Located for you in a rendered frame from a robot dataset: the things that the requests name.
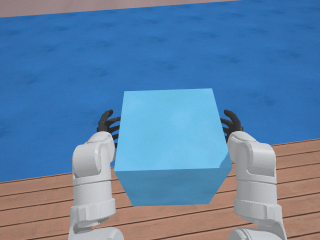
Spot robot right forearm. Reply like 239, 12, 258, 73
227, 131, 287, 240

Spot robot left forearm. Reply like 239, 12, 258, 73
68, 131, 116, 240

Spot right robot upper arm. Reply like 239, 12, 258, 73
228, 227, 283, 240

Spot carton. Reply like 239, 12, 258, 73
114, 88, 233, 207

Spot right robot hand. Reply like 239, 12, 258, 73
220, 109, 244, 144

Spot left robot upper arm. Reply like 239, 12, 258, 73
72, 227, 124, 240

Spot left robot hand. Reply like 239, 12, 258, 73
96, 109, 121, 148

